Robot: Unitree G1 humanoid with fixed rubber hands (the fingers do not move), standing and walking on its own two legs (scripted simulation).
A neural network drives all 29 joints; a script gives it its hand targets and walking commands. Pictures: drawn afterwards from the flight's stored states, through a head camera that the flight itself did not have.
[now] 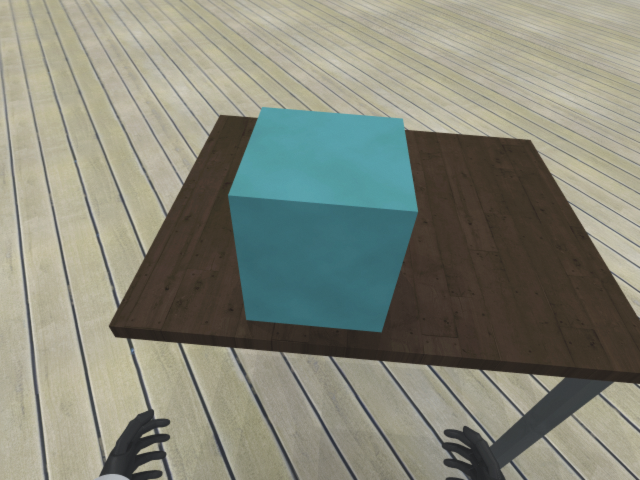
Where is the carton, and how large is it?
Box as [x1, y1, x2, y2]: [228, 107, 417, 331]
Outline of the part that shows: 262,107 228,194 246,319 381,331 417,213 402,118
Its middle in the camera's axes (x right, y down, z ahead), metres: +0.01 -0.04 +0.66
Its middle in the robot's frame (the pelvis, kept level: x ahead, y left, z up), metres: +0.53 +0.02 +0.04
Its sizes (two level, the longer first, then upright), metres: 0.238 0.234 0.272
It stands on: a table, 0.66 m high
